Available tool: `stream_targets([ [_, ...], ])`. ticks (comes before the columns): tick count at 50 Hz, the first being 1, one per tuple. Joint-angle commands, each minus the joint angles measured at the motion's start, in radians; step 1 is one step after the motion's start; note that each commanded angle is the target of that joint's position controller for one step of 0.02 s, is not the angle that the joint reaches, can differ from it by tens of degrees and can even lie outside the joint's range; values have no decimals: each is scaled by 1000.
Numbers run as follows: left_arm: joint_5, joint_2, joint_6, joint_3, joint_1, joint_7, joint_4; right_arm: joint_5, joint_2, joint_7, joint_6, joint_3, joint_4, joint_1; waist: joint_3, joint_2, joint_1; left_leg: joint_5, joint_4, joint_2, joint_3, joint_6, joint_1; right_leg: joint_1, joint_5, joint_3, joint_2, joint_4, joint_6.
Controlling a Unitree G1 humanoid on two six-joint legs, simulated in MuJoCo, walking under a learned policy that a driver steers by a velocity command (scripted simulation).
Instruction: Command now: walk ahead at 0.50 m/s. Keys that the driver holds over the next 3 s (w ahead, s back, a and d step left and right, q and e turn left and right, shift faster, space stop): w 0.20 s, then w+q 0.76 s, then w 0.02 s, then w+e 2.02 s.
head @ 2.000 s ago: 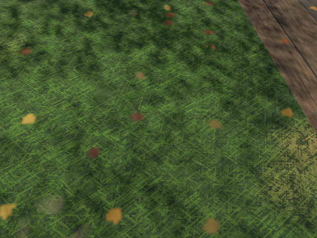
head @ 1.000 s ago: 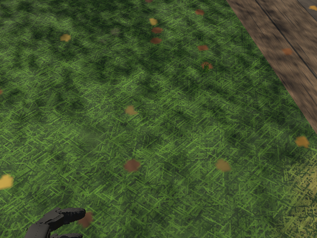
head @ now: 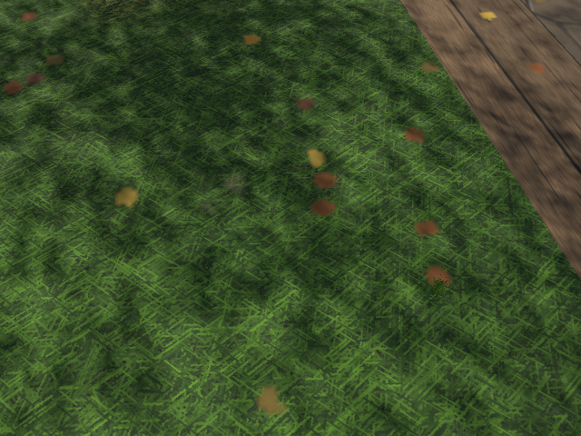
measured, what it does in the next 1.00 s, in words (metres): walks ahead, turning left: right foot, then left foot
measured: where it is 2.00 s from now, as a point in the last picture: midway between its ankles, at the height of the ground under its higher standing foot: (210, 215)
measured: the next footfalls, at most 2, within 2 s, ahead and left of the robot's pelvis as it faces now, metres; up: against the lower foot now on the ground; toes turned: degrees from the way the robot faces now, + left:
right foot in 0.14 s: +0.26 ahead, -0.14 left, +0.00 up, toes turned -2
left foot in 0.68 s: +0.54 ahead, +0.12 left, +0.00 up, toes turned +15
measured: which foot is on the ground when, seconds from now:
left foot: down 0.00-0.16, up 0.18-0.66, down 0.68-1.00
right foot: up 0.00-0.12, down 0.14-0.70, up 0.72-1.00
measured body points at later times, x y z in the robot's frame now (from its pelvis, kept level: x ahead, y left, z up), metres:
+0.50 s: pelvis +0.28 -0.05 +0.00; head +0.30 -0.04 +0.45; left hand +0.29 +0.23 -0.13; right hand +0.46 -0.29 -0.11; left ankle +0.44 +0.14 -0.68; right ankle +0.22 -0.14 -0.74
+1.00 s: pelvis +0.56 +0.06 +0.00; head +0.58 +0.09 +0.45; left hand +0.65 +0.37 -0.09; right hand +0.72 -0.19 -0.10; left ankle +0.50 +0.11 -0.74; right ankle +0.79 -0.06 -0.68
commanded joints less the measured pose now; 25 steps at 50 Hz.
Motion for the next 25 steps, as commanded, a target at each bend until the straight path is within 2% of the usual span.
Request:
stream_targets([
  [1, -6, 61, -25, 8, -151, -19, -107, 6, -176, -10, 7, -43, -14, 53, 66, 101, -13, 306, -26, 307, -132, 142, 35, -40, -22, -15, 24, -71, -21],
  [3, -6, 76, -29, 12, -145, -29, -113, 9, -184, -15, 17, -48, -5, 49, 56, 114, 9, 390, 23, 331, -139, 127, 91, -14, -94, -17, 37, -100, -47],
  [4, -5, 91, -31, 18, -113, -30, -106, 10, -192, -18, 21, -51, -4, 38, 34, 127, 31, 490, 63, 332, -136, 117, 105, 44, -131, -31, 54, -109, -61],
  [5, -2, 114, -31, 30, -45, -28, -88, 10, -201, -20, 26, -54, -7, 20, -12, 140, 73, 655, 143, 318, -120, 104, 104, 155, -153, -59, 86, -120, -81],
  [6, 0, 153, -31, 52, 98, -21, -42, 7, -189, -22, 32, -48, -11, 5, -102, 126, 147, 758, 308, 270, -82, 79, 62, 360, -122, -83, 112, -143, -111],
  [7, 11, 213, -28, 73, 278, -10, 0, -7, -156, -24, 30, -31, -33, 5, -245, 67, 214, 573, 571, 221, -49, 46, -128, 675, -81, 48, -13, -89, -169],
  [8, 14, 300, -21, 94, 362, -7, 21, -12, -35, -12, 8, 5, -50, 127, -381, -177, 168, 10, 959, 36, -25, -31, -563, 1059, -275, 518, -257, -148, -334],
  [9, 3, 209, -19, 68, 367, -7, 20, 1, -95, -7, -16, -6, -34, 86, -402, -159, 199, -342, 1082, 26, -172, -21, -692, 1070, -373, 691, -282, -269, -333],
  [10, 0, 171, -19, 53, 289, -5, 12, 30, -163, 0, -31, -27, -66, -8, -238, -108, 189, -284, 1120, 85, -170, -7, -772, 940, -392, 544, -250, -295, -283],
  [11, 4, 148, -18, 46, 212, -2, -1, 37, -159, -2, -34, -26, -77, -60, -141, -37, 158, -190, 1078, 139, -141, -4, -753, 785, -324, 410, -219, -321, -254],
  [12, 10, 115, -21, 37, 159, -4, -4, 24, -148, -6, -29, -29, -77, -86, -71, 2, 131, -126, 1016, 171, -131, -10, -718, 656, -256, 316, -181, -361, -237],
  [13, 20, 93, -29, 31, 129, -5, -3, 19, -136, -9, -14, -34, -69, -63, -49, -31, 96, -77, 973, 200, -143, -13, -651, 571, -210, 245, -154, -395, -219],
  [14, 23, 85, -36, 31, 114, -8, 3, 20, -114, -10, 2, -33, -58, -36, -43, -46, 78, -52, 955, 208, -146, -20, -602, 518, -189, 197, -137, -428, -215],
  [15, 23, 89, -44, 34, 112, -8, 13, 21, -93, -12, 15, -30, -51, -20, -34, -46, 68, -36, 942, 209, -146, -28, -587, 482, -152, 151, -134, -451, -219],
  [17, 27, 111, -54, 41, 120, -2, 34, 19, -82, -16, 31, -31, -66, -49, -1, -29, 63, 31, 893, 210, -162, -44, -631, 461, -94, 78, -135, -484, -222],
  [19, 30, 123, -54, 46, 137, 8, 52, 13, -81, -16, 31, -34, -84, -96, 16, -13, 74, 138, 800, 202, -178, -54, -687, 488, -44, 15, -129, -494, -213],
  [22, 26, 135, -49, 45, 135, 20, 63, 9, -64, -1, 20, -29, -107, -170, 30, -7, 96, 302, 610, 186, -130, -51, -661, 507, -12, -92, -100, -505, -180],
  [25, 17, 155, -38, 50, 186, 29, 89, 7, -40, 17, 18, -17, -150, -274, 62, 14, 143, 347, 491, 177, -77, -39, -667, 578, -2, -139, -125, -505, -172],
])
